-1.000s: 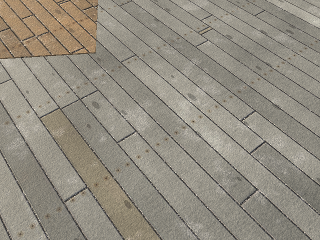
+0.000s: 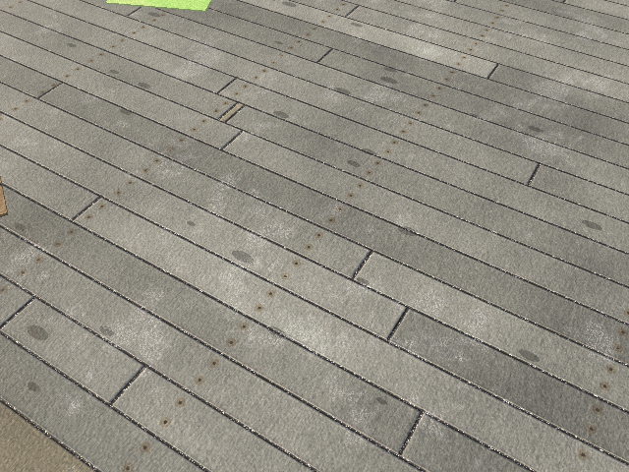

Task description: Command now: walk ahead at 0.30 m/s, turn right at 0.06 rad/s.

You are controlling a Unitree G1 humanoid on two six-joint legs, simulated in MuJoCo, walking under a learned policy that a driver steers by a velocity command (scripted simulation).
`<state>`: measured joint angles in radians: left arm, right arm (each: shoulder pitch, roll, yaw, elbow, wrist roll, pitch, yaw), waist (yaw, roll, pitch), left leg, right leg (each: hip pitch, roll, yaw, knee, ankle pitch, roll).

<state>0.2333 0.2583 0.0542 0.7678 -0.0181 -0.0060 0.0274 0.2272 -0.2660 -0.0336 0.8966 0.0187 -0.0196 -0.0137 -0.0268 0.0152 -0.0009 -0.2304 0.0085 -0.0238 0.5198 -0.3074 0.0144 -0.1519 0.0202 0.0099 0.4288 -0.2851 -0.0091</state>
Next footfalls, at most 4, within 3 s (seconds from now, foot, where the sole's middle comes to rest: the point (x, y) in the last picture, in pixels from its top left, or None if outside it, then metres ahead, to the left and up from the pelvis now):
0.36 left None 0.29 0.16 -0.77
0.92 right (356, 426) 0.61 -0.07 -0.77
1.46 left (245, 317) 0.90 0.18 -0.77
1.94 right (292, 220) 1.23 0.07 -0.77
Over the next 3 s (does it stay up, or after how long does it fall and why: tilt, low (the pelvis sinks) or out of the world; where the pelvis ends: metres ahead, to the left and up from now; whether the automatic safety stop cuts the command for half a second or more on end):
stays up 1.58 0.30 -0.02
